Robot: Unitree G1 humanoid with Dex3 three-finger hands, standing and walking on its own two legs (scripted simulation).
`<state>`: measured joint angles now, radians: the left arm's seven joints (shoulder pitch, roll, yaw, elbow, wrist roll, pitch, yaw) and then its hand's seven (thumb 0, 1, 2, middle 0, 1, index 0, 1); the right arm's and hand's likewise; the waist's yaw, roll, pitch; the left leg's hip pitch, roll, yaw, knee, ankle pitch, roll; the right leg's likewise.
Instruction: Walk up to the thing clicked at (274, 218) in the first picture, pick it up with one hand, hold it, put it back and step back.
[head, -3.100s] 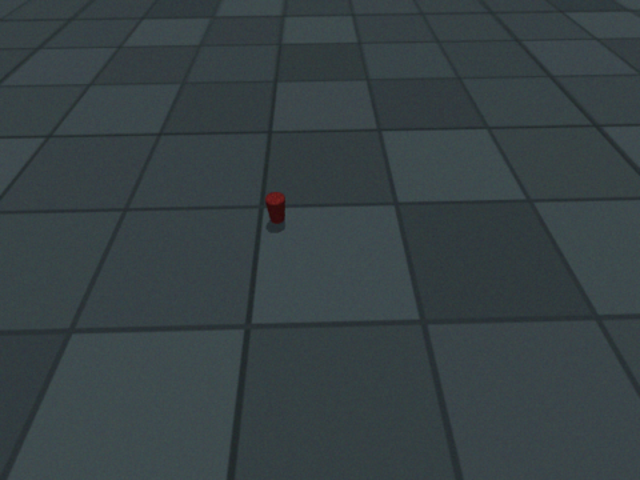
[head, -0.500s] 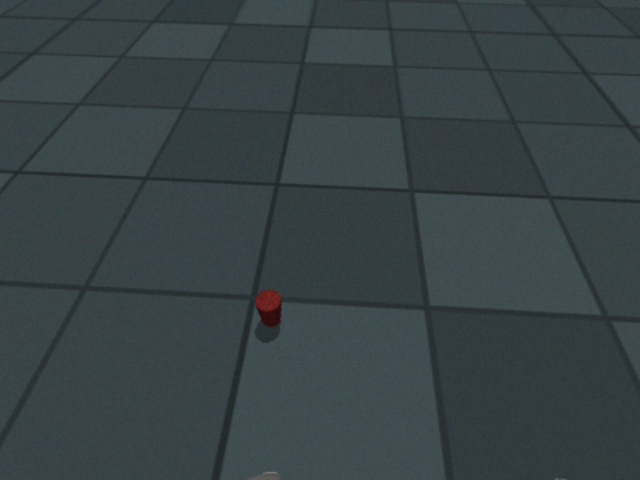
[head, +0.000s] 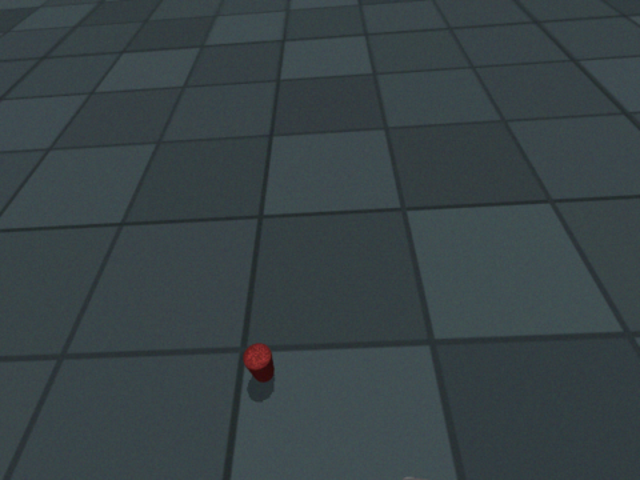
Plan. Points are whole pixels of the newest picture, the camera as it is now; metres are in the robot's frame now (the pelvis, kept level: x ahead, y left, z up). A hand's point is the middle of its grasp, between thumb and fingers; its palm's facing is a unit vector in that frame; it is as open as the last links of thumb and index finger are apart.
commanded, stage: walk up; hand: left
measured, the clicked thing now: (260, 364) +0.58 +0.25 -0.69
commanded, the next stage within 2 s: stand in 1.76 s
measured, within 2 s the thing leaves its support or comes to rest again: neither
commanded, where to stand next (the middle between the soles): +0.24 +0.05 m, yaw -1 degrees
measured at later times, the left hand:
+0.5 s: hand (111, 469) +0.19 +0.34 -0.15, palm faces -0.05 -0.93 -0.36, open 7.4 cm
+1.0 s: hand (148, 405) +0.27 +0.30 -0.13, palm faces -0.07 -0.94 -0.33, open 7.4 cm
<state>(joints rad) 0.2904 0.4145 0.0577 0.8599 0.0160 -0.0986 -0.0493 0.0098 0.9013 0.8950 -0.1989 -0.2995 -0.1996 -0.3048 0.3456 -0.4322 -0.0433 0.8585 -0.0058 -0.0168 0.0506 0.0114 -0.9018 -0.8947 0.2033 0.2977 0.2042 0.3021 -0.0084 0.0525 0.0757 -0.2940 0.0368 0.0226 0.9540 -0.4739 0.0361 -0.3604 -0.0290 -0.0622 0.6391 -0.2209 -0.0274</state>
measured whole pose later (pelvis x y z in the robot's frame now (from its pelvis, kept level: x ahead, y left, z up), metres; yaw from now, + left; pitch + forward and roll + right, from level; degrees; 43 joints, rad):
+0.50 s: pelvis +0.14 +0.06 +0.01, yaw -1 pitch -2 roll -1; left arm 0.29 0.44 0.03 0.90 0.00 -0.03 -0.01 0.01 0.90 0.90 -0.20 -0.30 -0.20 -0.30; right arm 0.24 -0.38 -0.03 0.85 0.00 -0.06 0.03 0.01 -0.90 -0.89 0.20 0.30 0.21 0.30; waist 0.01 -0.05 0.11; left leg -0.32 0.05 0.08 0.61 -0.24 0.03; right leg -0.41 -0.03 0.01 0.98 -0.46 -0.03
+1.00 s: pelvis +0.16 +0.05 +0.02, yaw -2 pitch -3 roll +0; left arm 0.08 0.36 -0.01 1.08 0.00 -0.01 -0.02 0.01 0.90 0.90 -0.20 -0.30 -0.20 -0.30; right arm 0.10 -0.35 0.02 1.11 0.00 -0.02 0.02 0.01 -0.90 -0.89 0.20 0.30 0.21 0.30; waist 0.00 -0.01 0.08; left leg -0.21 0.03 0.09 0.49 -0.23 0.00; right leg -0.24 -0.04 -0.02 0.50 -0.21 0.01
